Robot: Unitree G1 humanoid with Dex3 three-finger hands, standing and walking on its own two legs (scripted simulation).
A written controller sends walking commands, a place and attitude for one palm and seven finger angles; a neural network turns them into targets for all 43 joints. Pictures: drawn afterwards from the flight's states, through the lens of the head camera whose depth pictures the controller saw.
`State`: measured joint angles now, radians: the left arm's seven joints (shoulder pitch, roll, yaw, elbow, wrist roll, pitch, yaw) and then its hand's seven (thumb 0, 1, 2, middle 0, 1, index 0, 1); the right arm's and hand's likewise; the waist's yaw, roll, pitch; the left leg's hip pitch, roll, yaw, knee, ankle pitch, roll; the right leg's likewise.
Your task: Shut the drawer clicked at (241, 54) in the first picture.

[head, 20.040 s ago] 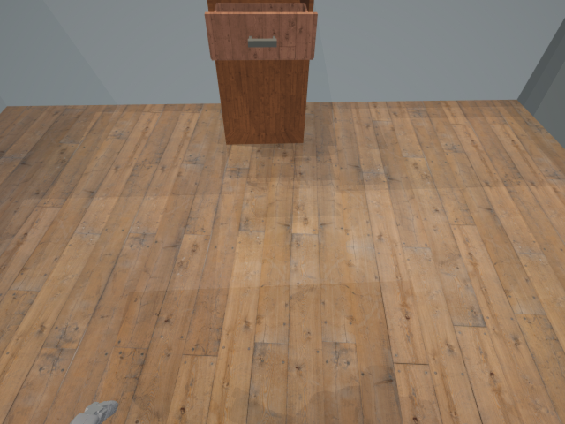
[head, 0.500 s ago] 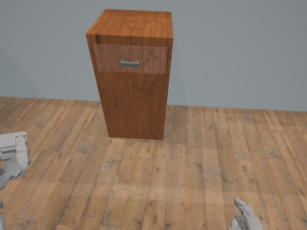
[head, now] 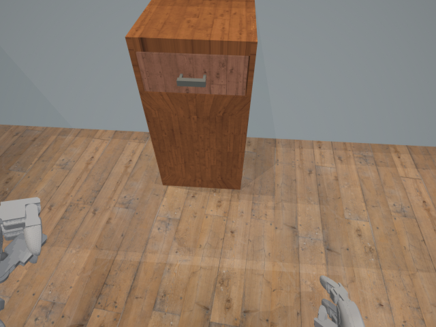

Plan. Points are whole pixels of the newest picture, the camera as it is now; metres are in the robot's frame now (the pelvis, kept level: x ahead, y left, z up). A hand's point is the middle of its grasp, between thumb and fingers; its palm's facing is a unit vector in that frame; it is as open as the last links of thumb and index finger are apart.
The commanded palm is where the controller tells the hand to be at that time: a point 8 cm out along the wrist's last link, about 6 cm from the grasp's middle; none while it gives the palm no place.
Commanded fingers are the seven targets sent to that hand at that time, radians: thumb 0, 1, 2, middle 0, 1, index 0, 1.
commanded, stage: stop stepping back and stand still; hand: left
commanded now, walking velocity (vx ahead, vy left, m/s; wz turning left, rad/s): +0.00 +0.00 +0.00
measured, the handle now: (192, 79) +0.93 +0.15 -0.05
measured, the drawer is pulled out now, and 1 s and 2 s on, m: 0.00 0.00 0.00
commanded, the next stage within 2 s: let the arm hang, fingers relaxed in 0.28 s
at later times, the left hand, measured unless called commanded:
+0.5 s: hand (79, 275) +0.20 +0.26 +0.01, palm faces +0.13 -0.86 -0.49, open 3.1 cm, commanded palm none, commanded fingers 0.00 0.90 0.90 -1.12 -1.30 -1.12 -1.30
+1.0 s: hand out of the picture -0.01 +0.24 -0.16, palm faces -0.01 -0.95 -0.32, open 5.7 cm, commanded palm none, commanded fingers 0.00 0.90 0.90 -0.20 -0.30 -0.20 -0.30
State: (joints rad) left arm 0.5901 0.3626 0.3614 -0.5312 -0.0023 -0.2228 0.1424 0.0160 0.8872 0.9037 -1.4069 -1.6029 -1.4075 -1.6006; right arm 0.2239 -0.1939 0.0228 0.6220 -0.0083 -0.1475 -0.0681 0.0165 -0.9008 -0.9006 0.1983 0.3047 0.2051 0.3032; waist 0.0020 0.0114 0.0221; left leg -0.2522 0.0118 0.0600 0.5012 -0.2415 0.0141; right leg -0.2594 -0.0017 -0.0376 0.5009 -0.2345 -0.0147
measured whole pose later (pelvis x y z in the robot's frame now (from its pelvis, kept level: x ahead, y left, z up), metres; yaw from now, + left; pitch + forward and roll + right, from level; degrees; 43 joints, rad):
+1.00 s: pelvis -0.01 +0.01 +0.01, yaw +1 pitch -1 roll +0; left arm 0.25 0.29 0.01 1.10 0.02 0.01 0.01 0.01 0.90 0.90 -0.49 -0.63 -0.49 -0.63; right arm 0.26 -0.26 -0.02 1.07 -0.02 0.02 -0.01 0.01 -0.91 -0.90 0.20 0.30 0.20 0.30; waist 0.00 0.03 0.05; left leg -0.23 0.00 0.05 0.42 -0.19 0.02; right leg -0.22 -0.01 -0.05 0.40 -0.17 -0.01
